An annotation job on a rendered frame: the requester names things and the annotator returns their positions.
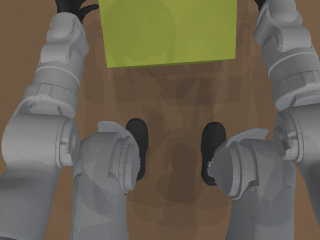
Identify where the carton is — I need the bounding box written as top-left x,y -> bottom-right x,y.
98,0 -> 237,68

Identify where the right robot hand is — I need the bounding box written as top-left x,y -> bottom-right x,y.
254,0 -> 266,12

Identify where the left robot hand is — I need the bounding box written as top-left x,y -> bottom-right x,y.
55,0 -> 99,25

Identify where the left robot forearm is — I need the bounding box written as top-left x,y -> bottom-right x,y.
1,12 -> 90,162

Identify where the right robot upper arm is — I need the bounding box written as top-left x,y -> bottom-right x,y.
272,103 -> 320,227

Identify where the right robot foot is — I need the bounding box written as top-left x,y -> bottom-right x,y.
200,122 -> 226,186

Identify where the left robot upper arm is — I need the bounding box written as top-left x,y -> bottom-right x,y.
0,112 -> 80,240

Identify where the left robot thigh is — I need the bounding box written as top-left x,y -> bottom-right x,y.
70,132 -> 139,240

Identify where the right robot forearm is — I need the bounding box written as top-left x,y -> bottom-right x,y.
254,0 -> 320,111

